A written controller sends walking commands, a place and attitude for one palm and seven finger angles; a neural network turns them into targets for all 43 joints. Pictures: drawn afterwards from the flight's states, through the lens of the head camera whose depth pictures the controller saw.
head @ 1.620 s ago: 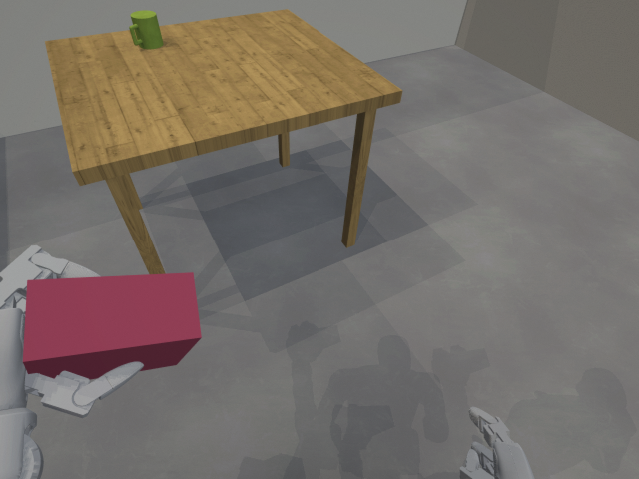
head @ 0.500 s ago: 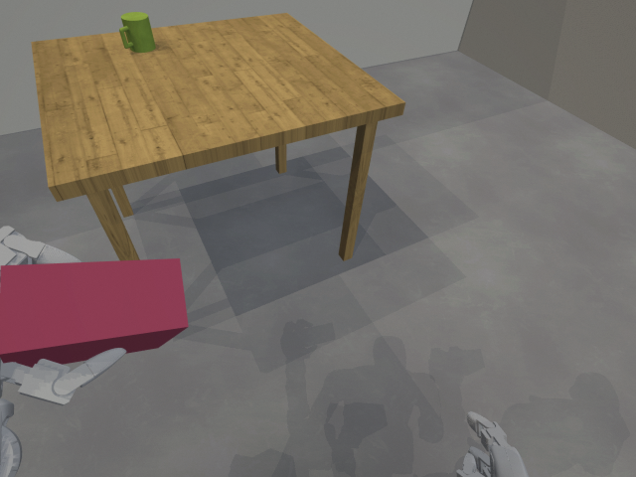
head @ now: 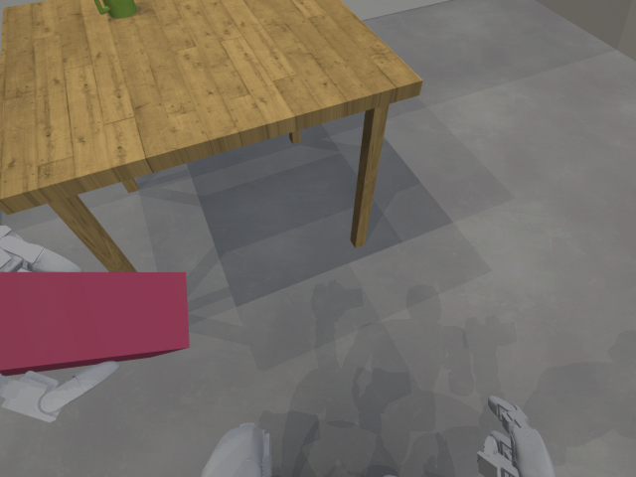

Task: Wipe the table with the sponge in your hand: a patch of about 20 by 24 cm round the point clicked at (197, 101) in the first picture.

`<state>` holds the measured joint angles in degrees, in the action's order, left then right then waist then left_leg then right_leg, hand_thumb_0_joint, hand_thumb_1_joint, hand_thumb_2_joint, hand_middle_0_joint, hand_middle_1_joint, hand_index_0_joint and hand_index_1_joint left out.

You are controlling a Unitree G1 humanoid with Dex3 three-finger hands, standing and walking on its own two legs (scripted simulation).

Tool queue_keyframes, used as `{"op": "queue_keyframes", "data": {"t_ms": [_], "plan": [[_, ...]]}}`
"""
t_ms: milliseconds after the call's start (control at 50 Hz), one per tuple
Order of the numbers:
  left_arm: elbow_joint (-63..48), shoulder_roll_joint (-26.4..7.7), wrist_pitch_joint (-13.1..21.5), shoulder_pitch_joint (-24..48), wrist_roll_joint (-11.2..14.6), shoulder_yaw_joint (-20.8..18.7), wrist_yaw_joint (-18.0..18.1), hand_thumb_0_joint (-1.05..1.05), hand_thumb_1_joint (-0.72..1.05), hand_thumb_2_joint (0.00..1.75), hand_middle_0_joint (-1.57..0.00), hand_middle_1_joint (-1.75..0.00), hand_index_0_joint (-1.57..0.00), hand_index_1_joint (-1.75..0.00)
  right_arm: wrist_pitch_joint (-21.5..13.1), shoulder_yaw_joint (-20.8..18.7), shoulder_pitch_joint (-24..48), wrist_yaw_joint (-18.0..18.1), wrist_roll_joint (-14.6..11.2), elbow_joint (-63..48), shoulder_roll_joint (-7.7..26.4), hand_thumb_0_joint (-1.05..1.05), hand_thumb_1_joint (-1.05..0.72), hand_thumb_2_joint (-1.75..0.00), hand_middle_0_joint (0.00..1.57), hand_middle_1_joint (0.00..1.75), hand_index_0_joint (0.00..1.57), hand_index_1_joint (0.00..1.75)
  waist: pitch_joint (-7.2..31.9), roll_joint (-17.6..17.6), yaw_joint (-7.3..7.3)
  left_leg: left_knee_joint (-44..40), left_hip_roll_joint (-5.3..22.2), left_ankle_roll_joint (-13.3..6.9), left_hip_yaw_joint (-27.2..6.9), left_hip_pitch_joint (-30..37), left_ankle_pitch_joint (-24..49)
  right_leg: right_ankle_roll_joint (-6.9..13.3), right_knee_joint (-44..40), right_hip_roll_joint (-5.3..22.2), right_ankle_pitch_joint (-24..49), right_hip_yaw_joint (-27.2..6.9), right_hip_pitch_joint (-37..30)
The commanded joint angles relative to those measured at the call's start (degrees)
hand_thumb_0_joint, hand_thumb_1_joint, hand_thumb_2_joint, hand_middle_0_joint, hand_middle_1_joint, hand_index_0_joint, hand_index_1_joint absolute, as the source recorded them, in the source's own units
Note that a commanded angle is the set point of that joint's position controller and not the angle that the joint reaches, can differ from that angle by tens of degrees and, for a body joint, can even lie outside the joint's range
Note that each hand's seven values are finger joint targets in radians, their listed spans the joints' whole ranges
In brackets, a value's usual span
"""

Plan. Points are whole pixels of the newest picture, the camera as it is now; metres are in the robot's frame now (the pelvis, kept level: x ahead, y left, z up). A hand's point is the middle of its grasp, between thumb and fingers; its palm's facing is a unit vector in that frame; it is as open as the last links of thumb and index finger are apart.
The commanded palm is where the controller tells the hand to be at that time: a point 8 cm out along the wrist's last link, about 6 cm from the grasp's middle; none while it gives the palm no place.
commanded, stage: take the last steps up to it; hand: left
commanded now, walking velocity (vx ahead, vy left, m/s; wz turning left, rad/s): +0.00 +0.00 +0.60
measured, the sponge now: (118, 322) +0.24 +0.19 +0.14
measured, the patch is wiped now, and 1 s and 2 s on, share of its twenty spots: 0.00 0.00 0.00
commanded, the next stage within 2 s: come to a stop and stand still in 2.00 s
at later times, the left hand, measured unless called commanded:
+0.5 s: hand (58, 274) +0.26 +0.22 +0.19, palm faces +0.54 -0.72 -0.44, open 10.7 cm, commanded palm +0.21 +0.26 +0.18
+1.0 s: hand (125, 177) +0.38 +0.21 +0.18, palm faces +0.45 -0.80 -0.40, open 10.6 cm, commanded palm +0.32 +0.25 +0.18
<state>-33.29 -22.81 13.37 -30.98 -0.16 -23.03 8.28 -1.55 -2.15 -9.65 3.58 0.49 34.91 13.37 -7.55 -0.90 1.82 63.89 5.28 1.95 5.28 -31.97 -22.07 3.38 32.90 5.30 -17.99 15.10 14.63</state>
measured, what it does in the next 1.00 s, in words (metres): walks ahead: left foot, then right foot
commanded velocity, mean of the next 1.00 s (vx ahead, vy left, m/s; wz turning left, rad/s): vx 0.28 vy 0.06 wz -0.06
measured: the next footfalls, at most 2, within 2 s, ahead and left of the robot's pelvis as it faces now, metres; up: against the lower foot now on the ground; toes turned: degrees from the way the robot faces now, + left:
left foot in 0.16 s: +0.15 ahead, +0.14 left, +0.00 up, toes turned +13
right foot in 0.48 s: +0.14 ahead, -0.13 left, +0.00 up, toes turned -3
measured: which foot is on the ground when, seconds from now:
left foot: up 0.00-0.14, down 0.16-0.50, up 0.52-0.92, down 0.94-1.00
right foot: down 0.00-0.16, up 0.18-0.46, down 0.48-0.96, up 0.98-1.00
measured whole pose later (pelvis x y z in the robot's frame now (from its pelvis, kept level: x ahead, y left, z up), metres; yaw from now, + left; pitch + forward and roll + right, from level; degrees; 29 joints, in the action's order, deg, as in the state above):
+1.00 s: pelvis +0.17 -0.04 -0.01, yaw +1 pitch +0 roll +2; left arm -29.0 -22.0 13.9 -27.1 1.4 -22.2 10.1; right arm -3.0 -2.5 -14.0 4.0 -0.4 33.6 12.9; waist -0.3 -3.2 0.4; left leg 31.8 1.9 -1.7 11.3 -16.7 -14.3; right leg 1.0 44.3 2.0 -27.5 3.6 14.0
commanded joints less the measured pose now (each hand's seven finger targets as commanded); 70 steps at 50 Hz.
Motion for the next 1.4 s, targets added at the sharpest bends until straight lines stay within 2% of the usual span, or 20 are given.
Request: {"op": "queue_keyframes", "data": {"t_ms": [0,100,120,140,160,260,420,440,480,500,620,880,900,960,1100,1220,1240,1280,1320,1380], "plan": [[-13.6,-9.6,3.4,0.6,1.3,-9.1,3.5,0.0,0.1,1.3,-1.2,-1.6,-1.2,-1.6,-3.0,-0.8,2.9,0.2,0.4,-10.6,1.9,0.0,-0.9,-0.9,0.2,0.3,0.2,0.3,15.0,-7.4,-2.95,-17.2,0.5,-0.1,4.5,3.9,1.5,3.2,-6.2,16.4,43.0,-7.1,-12.3],[-13.9,-8.1,2.6,2.3,2.0,-7.0,4.5,0.0,0.1,1.3,-1.2,-1.6,-1.2,-1.6,-2.6,-1.6,-0.2,1.0,0.0,-10.9,2.5,0.0,-0.9,-0.9,0.2,0.3,0.2,0.3,19.6,-3.0,0.29,-36.4,-4.7,-1.5,7.3,23.8,16.2,-1.7,10.2,11.6,37.1,-4.1,-6.0],[-15.4,-8.0,3.3,4.1,2.2,-6.7,4.6,0.0,0.1,1.3,-1.2,-1.6,-1.2,-1.6,-2.7,-1.9,-0.2,1.1,-0.1,-11.1,3.4,0.0,-0.9,-0.9,0.2,0.3,0.2,0.3,21.3,4.9,0.37,-38.6,1.2,-4.8,-1.2,31.2,22.4,-3.6,20.2,7.4,20.0,-3.8,0.3],[-17.2,-8.1,4.3,5.3,2.6,-6.5,4.4,0.0,0.1,1.3,-1.2,-1.6,-1.2,-1.6,-3.1,-2.1,0.8,0.9,-0.3,-11.4,4.9,0.0,-0.9,-0.9,0.2,0.3,0.2,0.3,21.4,19.1,-1.22,-39.4,16.7,-13.6,-22.6,37.2,41.8,-6.0,32.0,-0.5,-15.0,-6.1,14.0],[-15.3,-10.1,4.7,6.8,1.6,-6.4,4.1,0.0,0.1,1.3,-1.2,-1.6,-1.2,-1.6,-3.8,-1.1,0.1,0.3,-0.7,-11.1,4.1,0.0,-0.9,-0.9,0.2,0.3,0.2,0.3,18.9,17.8,-1.35,-41.1,21.3,-17.7,-31.4,36.6,43.6,-4.9,39.2,-1.8,-22.2,-11.7,19.9],[-18.0,-8.8,3.8,10.7,1.0,-5.0,2.2,0.0,0.1,1.3,-1.2,-1.6,-1.2,-1.6,-5.1,-1.4,2.3,-0.5,-1.2,-9.1,4.5,0.0,-0.9,-0.9,0.2,0.3,0.2,0.3,14.2,16.7,-2.26,-44.0,13.4,-13.1,-11.5,21.6,15.3,-5.1,28.3,1.4,-8.7,-12.2,15.3],[-3.5,-4.7,1.2,9.9,1.4,-2.3,2.5,0.0,0.1,1.3,-1.2,-1.6,-1.2,-1.6,-5.8,0.1,2.5,0.4,-1.0,-8.4,3.9,0.0,-0.9,-0.9,0.2,0.3,0.2,0.3,11.7,11.0,-2.27,-42.7,9.4,-6.8,-4.2,6.6,-16.6,-5.1,1.5,-4.7,-5.8,-3.2,-6.1],[-1.8,-4.9,0.7,11.2,1.2,-2.1,2.4,0.0,0.1,1.3,-1.2,-1.6,-1.2,-1.6,-5.2,0.0,2.3,0.7,-1.1,-8.1,3.5,0.0,-0.9,-0.9,0.2,0.3,0.2,0.3,11.1,6.0,-2.27,-35.0,6.7,-5.3,-1.7,5.1,-16.6,-3.9,-4.1,-2.9,-7.0,-6.8,-6.9],[0.0,-8.1,-0.6,13.5,1.2,-2.4,2.4,0.0,0.1,1.3,-1.2,-1.6,-1.2,-1.6,-4.4,0.9,5.5,0.8,-1.0,-9.2,1.4,0.0,-0.9,-0.9,0.2,0.3,0.2,0.3,6.4,-20.7,-3.71,-3.7,-3.6,-1.2,1.9,-9.5,-12.9,6.4,-22.6,16.9,-16.6,-44.2,-6.4],[-1.0,-9.8,-0.2,16.7,1.7,-3.5,2.5,0.0,0.1,1.3,-1.2,-1.6,-1.2,-1.6,-5.3,0.9,6.8,0.8,-0.7,-8.3,3.3,0.0,-0.9,-0.9,0.2,0.3,0.2,0.3,5.7,-16.4,-3.27,5.2,-1.6,-0.7,-4.2,-12.5,-7.4,8.5,-24.3,20.6,-9.8,-47.3,-6.5],[-3.4,-7.7,3.0,14.5,0.5,-2.3,1.8,0.0,0.1,1.3,-1.2,-1.6,-1.2,-1.6,-3.9,1.2,4.4,0.5,-0.2,-5.8,3.4,0.0,-0.9,-0.9,0.2,0.3,0.2,0.3,11.2,-4.6,-1.81,-2.6,-0.3,0.3,-2.0,-5.6,3.6,4.9,-15.0,10.8,25.9,-21.1,-11.6],[-7.3,-7.3,3.0,5.4,2.1,-5.2,3.1,0.0,0.1,1.3,-1.2,-1.6,-1.2,-1.6,-4.4,-1.5,-0.1,0.1,-0.9,-10.0,4.4,0.0,-0.9,-0.9,0.2,0.3,0.2,0.3,14.5,-2.5,-1.55,-38.2,-2.1,-2.2,4.9,16.7,10.5,3.6,-5.7,8.8,18.9,-19.9,-10.3],[-7.4,-7.1,3.2,6.8,2.1,-4.4,3.0,0.0,0.1,1.3,-1.2,-1.6,-1.2,-1.6,-4.4,-1.9,-0.6,0.5,-0.9,-10.0,5.2,0.0,-0.9,-0.9,0.2,0.3,0.2,0.3,15.1,1.7,-0.79,-40.4,-1.3,-3.5,3.2,24.3,12.1,1.6,0.8,6.5,19.3,-17.9,-4.8],[-6.0,-8.1,4.0,8.9,1.6,-3.6,2.5,0.0,0.1,1.3,-1.2,-1.6,-1.2,-1.6,-4.9,-1.4,0.6,0.3,-1.1,-10.6,5.3,0.0,-0.9,-0.9,0.2,0.3,0.2,0.3,14.4,17.5,-1.53,-46.6,19.6,-16.2,-27.3,35.5,18.5,-3.4,29.7,-4.3,-18.1,-12.2,19.4],[-10.9,-6.7,3.3,7.6,1.1,-3.1,1.7,0.0,0.1,1.3,-1.2,-1.6,-1.2,-1.6,-7.4,-1.0,0.9,0.3,-0.8,-7.4,4.8,0.0,-0.9,-0.9,0.2,0.3,0.2,0.3,9.9,13.5,-2.48,-48.4,10.8,-11.9,-5.8,19.5,12.7,-5.0,18.4,0.0,-4.6,-8.1,11.1],[-5.0,-6.3,2.6,7.9,1.0,-4.2,1.9,0.0,0.1,1.3,-1.2,-1.6,-1.2,-1.6,-7.5,-0.7,1.1,0.8,-0.5,-6.5,4.4,0.0,-0.9,-0.9,0.2,0.3,0.2,0.3,12.4,9.3,-2.22,-37.4,7.9,-7.7,-1.0,16.8,9.9,-5.1,-3.0,-3.5,2.1,-2.4,-4.7],[-3.4,-6.8,2.5,8.2,0.8,-4.5,1.8,0.0,0.1,1.3,-1.2,-1.6,-1.2,-1.6,-7.1,-0.8,1.4,0.9,-0.7,-6.2,3.9,0.0,-0.9,-0.9,0.2,0.3,0.2,0.3,13.8,3.7,-2.56,-28.4,5.7,-6.7,1.1,14.4,8.5,-3.8,-7.3,-0.8,3.6,-6.8,-9.1],[-1.6,-10.3,1.7,8.6,0.9,-6.7,2.0,0.0,0.1,1.3,-1.2,-1.6,-1.2,-1.6,-6.2,-0.5,3.7,0.4,-0.7,-7.8,2.5,0.0,-0.9,-0.9,0.2,0.3,0.2,0.3,14.2,-19.8,-3.4,0.0,-4.1,-2.5,1.3,-7.7,-10.3,7.0,-15.9,20.6,11.0,-43.3,-19.6],[-1.5,-8.9,2.6,10.1,1.6,-6.3,1.4,0.0,0.1,1.3,-1.2,-1.6,-1.2,-1.6,-6.0,-1.5,1.8,-0.2,-0.5,-5.9,3.7,0.0,-0.9,-0.9,0.2,0.3,0.2,0.3,13.1,-11.9,-2.14,9.0,-0.4,-1.2,-7.5,-8.9,-5.2,7.7,-16.5,21.3,7.8,-40.7,-15.3],[-5.0,-8.8,4.3,7.8,1.1,-6.4,1.2,0.0,0.1,1.3,-1.2,-1.6,-1.2,-1.6,-4.2,-0.3,3.8,-0.5,-0.5,-5.9,3.1,0.0,-0.9,-0.9,0.2,0.3,0.2,0.3,11.6,-6.8,-1.92,4.0,1.2,-0.4,-5.9,-7.6,-0.4,6.0,-13.9,16.9,22.7,-24.1,-12.8]]}}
